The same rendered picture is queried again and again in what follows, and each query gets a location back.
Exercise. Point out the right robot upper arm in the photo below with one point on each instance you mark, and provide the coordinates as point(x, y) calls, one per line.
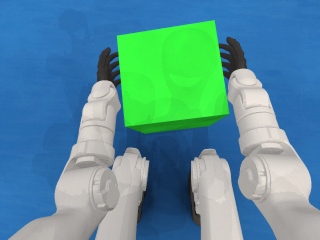
point(280, 185)

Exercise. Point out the carton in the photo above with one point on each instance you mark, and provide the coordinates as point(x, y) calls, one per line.
point(172, 78)

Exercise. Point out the robot right forearm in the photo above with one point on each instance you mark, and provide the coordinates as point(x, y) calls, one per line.
point(258, 128)

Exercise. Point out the robot left forearm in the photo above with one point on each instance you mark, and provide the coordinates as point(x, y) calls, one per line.
point(94, 145)

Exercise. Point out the left robot hand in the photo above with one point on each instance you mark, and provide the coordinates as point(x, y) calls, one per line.
point(104, 67)

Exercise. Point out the left robot upper arm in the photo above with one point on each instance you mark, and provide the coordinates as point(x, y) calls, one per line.
point(83, 197)

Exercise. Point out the right robot hand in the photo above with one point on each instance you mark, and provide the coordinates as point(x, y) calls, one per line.
point(236, 57)

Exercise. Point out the robot left shin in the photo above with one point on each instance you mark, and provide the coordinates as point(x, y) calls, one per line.
point(118, 160)

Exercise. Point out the left robot thigh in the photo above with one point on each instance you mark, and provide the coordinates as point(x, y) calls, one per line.
point(121, 222)

